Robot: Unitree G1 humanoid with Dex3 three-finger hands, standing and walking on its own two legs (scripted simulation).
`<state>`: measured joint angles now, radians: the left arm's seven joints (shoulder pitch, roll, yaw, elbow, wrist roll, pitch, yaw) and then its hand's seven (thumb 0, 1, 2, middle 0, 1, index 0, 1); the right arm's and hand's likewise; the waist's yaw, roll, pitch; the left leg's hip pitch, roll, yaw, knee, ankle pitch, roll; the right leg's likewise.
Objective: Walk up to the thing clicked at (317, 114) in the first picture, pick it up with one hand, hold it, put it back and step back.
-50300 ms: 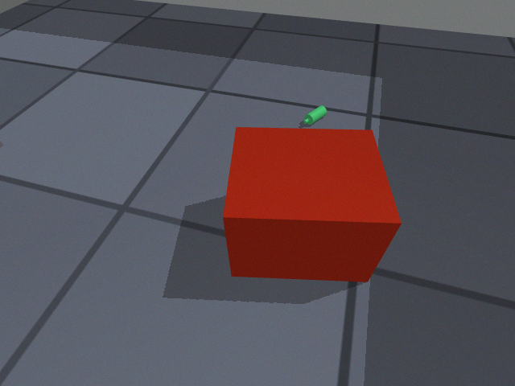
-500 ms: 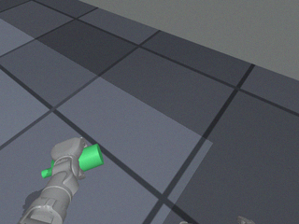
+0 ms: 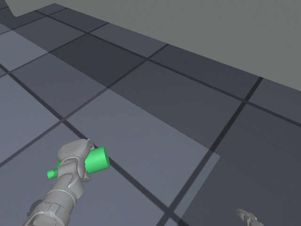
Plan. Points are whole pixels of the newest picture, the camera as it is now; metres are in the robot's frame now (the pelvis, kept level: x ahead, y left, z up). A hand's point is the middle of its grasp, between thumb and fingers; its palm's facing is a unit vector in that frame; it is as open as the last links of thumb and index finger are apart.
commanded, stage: hold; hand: left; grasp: from above
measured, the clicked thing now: (78, 165) +0.33 +0.24 -0.06
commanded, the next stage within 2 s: crouch in 1.40 s
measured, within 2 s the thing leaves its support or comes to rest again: neither
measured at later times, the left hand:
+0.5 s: hand (78, 167) +0.30 +0.22 -0.02, palm faces -0.40 -0.15 -0.90, open 9.8 cm
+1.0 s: hand (74, 171) +0.28 +0.22 -0.01, palm faces -0.41 -0.15 -0.90, open 9.8 cm
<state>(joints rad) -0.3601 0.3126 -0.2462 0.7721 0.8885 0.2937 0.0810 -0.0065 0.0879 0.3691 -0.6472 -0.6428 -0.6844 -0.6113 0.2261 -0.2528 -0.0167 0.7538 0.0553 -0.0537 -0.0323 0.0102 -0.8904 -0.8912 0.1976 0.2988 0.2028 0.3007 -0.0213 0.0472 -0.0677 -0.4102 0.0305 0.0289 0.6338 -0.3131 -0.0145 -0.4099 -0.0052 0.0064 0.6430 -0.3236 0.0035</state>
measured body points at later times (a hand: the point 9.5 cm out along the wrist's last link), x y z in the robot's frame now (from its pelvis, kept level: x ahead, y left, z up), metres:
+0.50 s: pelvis -0.01 +0.00 +0.01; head +0.00 -0.03 +0.46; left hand +0.32 +0.22 +0.03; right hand +0.14 -0.25 -0.11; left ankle +0.00 +0.13 -0.72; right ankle +0.00 -0.12 -0.72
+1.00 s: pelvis -0.02 +0.00 +0.01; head -0.02 -0.03 +0.46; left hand +0.30 +0.23 +0.04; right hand +0.14 -0.25 -0.10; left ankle +0.00 +0.13 -0.72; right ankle +0.00 -0.12 -0.72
